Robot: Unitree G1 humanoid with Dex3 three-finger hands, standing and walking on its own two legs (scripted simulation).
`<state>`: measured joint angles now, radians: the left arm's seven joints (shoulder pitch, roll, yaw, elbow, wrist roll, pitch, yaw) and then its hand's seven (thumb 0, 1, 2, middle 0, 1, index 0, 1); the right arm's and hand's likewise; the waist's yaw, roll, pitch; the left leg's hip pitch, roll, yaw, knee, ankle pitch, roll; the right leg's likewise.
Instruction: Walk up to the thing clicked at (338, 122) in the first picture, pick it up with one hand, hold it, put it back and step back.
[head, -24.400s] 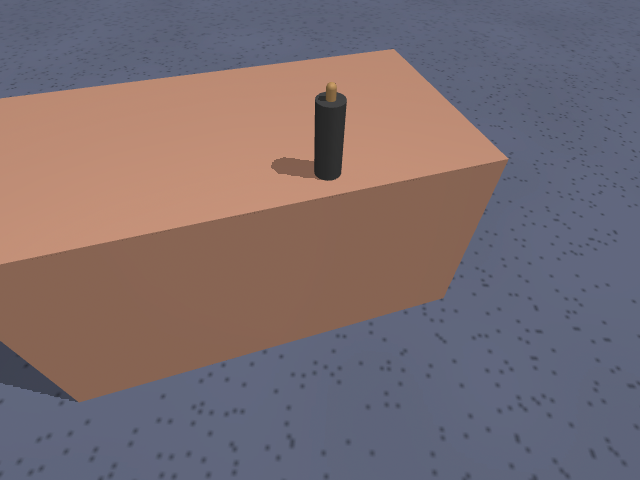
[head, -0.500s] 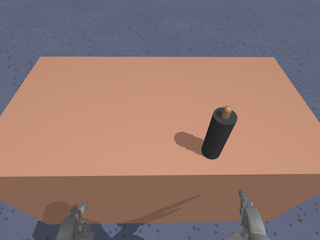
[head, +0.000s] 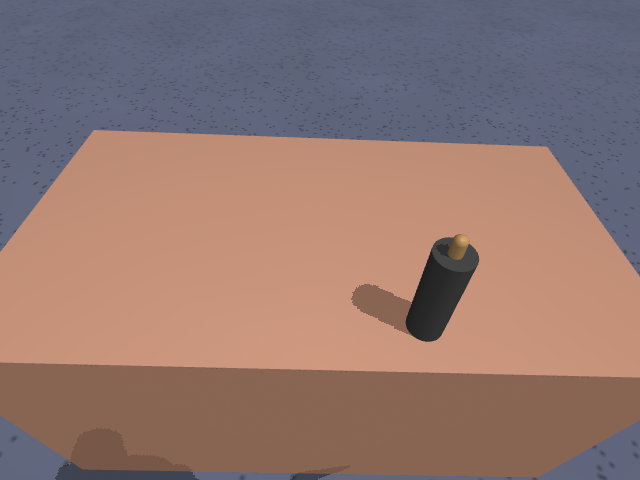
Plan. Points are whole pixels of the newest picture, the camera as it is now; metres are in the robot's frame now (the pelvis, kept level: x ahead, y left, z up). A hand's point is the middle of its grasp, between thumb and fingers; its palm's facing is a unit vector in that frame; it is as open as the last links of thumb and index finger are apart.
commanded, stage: home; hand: right
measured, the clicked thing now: (441, 286) +0.40 -0.19 -0.01
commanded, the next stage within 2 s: stand in 1.64 s
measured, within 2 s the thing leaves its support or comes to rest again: neither
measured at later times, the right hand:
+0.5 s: hand out of the picture +0.05 -0.25 -0.15, palm faces -0.05 +0.93 -0.35, open 17.2 cm
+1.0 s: hand out of the picture +0.07 -0.25 -0.15, palm faces -0.06 +0.93 -0.36, open 17.3 cm
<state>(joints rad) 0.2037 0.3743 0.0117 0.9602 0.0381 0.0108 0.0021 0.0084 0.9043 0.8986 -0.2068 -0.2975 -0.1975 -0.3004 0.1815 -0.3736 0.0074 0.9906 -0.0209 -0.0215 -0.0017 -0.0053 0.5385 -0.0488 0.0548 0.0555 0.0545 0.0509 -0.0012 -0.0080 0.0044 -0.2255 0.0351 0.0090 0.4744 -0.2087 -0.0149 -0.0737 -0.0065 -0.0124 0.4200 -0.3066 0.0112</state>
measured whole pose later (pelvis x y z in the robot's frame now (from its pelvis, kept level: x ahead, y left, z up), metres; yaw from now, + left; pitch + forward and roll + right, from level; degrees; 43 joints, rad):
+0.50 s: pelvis -0.02 +0.01 +0.01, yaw +1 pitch -3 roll -1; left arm 0.19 0.35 -0.01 1.10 0.02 0.01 -0.01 0.01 0.90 0.90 -0.21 -0.30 -0.20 -0.30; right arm 0.16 -0.35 0.02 1.12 -0.01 -0.01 0.01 0.00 0.48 -0.08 0.06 0.07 0.06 0.06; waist 0.00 0.00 0.03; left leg -0.19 0.02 0.00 0.38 -0.13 0.00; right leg -0.03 -0.02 -0.02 0.33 -0.24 0.02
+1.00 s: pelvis -0.01 +0.01 +0.01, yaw +1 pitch -3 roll -1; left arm 0.17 0.36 0.00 1.10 0.02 0.01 0.00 0.01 0.90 0.90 -0.21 -0.30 -0.20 -0.30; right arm 0.12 -0.36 0.02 1.12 -0.01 -0.01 0.00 0.00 0.50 -0.07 0.06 0.06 0.06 0.06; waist 0.00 0.00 0.05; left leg -0.19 0.01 -0.01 0.37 -0.14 0.00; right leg -0.02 -0.03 -0.03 0.31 -0.24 0.03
